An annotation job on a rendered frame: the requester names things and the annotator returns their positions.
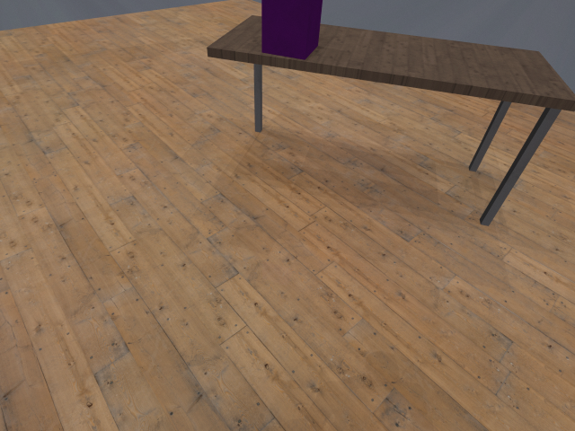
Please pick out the table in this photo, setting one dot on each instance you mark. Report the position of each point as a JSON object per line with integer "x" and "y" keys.
{"x": 478, "y": 70}

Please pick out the carton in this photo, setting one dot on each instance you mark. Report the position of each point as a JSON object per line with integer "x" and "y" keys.
{"x": 290, "y": 28}

